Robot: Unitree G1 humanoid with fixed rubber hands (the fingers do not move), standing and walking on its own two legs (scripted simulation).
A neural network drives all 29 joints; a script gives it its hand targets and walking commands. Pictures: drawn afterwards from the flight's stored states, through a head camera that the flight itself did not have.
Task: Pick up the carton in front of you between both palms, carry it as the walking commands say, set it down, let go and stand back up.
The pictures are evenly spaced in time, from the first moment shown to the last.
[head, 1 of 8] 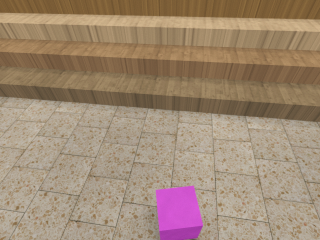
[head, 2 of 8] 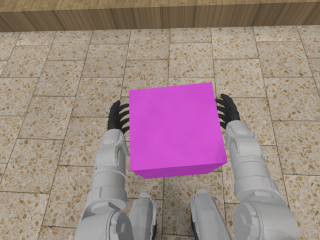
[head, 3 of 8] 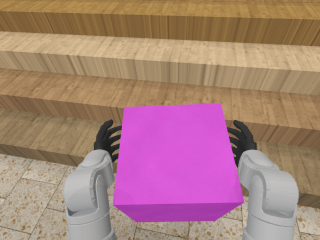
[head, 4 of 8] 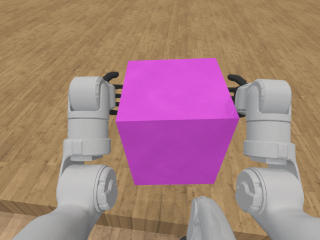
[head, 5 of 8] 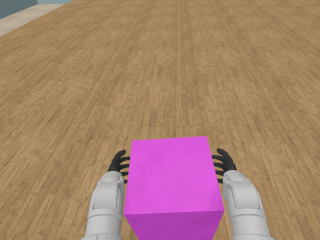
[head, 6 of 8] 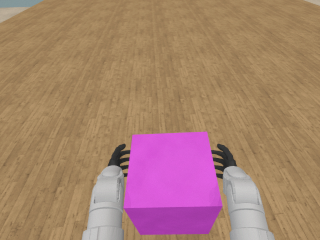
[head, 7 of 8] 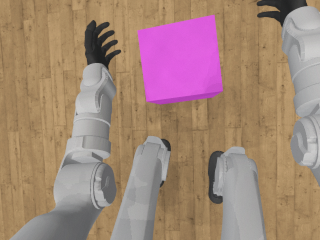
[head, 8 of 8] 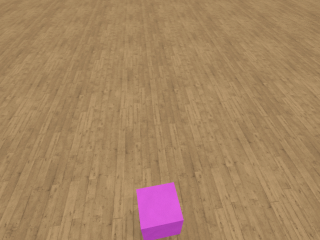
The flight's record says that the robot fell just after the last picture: no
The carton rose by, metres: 2.15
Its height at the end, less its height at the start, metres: +1.38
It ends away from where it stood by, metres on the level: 5.06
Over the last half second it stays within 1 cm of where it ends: yes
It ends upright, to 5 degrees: yes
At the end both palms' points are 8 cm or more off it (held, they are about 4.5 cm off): yes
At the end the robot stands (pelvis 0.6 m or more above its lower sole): yes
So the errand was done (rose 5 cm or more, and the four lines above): yes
